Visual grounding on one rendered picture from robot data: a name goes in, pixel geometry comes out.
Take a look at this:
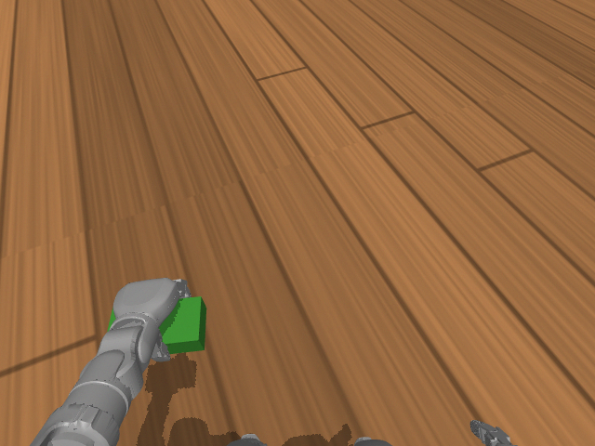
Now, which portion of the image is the right robot hand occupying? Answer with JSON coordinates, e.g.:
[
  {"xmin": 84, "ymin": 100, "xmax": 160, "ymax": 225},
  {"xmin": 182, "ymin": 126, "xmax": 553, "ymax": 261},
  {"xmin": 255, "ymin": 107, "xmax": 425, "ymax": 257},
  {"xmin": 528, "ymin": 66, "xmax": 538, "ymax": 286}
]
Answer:
[{"xmin": 470, "ymin": 420, "xmax": 518, "ymax": 446}]

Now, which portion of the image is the left robot hand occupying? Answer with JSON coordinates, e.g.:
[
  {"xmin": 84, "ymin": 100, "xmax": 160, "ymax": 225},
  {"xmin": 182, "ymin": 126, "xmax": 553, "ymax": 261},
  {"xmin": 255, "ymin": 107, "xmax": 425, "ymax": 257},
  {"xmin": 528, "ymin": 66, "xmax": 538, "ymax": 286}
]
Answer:
[{"xmin": 113, "ymin": 278, "xmax": 192, "ymax": 361}]

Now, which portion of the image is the left robot arm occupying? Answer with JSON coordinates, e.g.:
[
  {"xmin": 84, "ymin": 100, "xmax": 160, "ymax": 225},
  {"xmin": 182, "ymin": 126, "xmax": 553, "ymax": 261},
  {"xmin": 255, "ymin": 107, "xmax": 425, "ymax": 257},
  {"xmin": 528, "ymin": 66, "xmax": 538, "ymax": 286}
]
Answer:
[{"xmin": 30, "ymin": 313, "xmax": 159, "ymax": 446}]

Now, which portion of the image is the small box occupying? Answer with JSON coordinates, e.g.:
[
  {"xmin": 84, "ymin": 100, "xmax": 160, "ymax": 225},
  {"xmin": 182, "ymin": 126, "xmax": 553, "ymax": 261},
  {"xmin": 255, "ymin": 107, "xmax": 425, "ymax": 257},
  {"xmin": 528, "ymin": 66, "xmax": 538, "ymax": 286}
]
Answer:
[{"xmin": 107, "ymin": 296, "xmax": 206, "ymax": 354}]

